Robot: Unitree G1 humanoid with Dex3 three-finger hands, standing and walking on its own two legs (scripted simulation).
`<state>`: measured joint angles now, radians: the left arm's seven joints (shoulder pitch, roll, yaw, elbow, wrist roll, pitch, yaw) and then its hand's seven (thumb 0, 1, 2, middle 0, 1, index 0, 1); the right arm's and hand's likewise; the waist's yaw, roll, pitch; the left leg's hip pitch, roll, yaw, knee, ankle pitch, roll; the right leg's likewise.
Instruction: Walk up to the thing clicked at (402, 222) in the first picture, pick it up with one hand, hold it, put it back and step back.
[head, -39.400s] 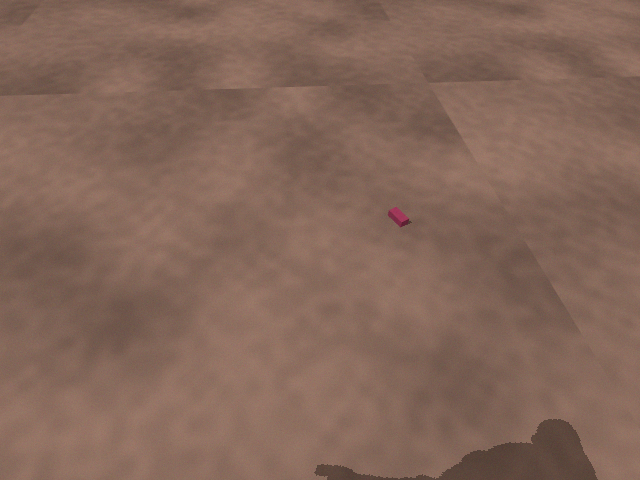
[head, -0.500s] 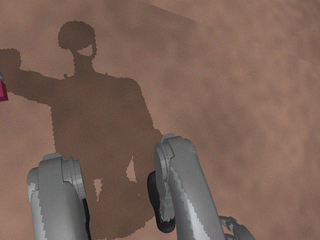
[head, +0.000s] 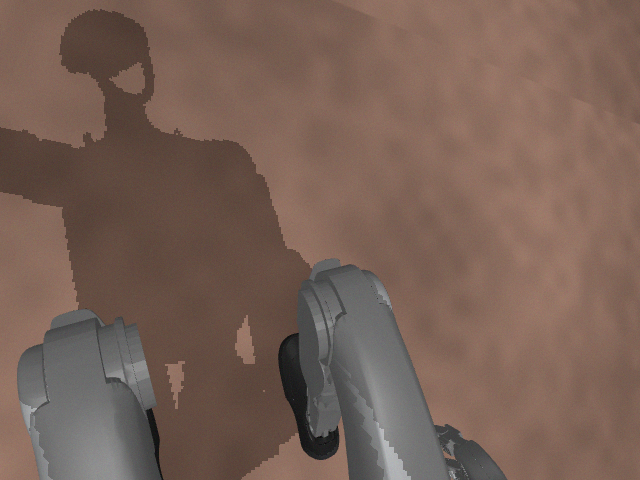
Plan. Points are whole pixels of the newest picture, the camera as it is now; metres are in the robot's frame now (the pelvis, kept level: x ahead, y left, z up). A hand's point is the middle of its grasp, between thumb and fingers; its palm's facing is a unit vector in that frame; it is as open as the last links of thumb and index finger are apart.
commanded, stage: rest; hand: left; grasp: from above
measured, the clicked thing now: out of the picture +0.47 +0.35 -0.23
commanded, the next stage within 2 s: open in 1.30 s
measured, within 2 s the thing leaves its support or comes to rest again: rests again in 0.98 s
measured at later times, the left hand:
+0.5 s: hand out of the picture +0.46 +0.33 -0.23, palm faces -0.44 -0.16 -0.88, open 7.0 cm
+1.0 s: hand out of the picture +0.46 +0.33 -0.25, palm faces -0.45 -0.16 -0.88, open 7.0 cm
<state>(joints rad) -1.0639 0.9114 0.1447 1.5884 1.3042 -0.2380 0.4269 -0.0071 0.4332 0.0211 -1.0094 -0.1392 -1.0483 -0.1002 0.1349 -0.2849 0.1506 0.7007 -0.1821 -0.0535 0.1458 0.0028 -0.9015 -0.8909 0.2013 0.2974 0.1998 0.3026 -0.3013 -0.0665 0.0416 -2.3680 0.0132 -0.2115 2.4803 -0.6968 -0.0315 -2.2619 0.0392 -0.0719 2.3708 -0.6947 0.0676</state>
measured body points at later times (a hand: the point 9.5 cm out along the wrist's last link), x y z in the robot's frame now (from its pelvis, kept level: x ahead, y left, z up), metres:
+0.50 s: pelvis +0.00 +0.00 -0.01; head +0.28 +0.11 +0.33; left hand +0.48 +0.33 -0.18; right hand +0.05 -0.26 -0.08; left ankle +0.07 +0.13 -0.28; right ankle +0.10 -0.13 -0.28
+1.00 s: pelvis +0.00 +0.01 -0.01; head +0.28 +0.13 +0.32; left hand +0.48 +0.33 -0.20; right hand +0.05 -0.25 -0.07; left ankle +0.07 +0.13 -0.28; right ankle +0.10 -0.13 -0.28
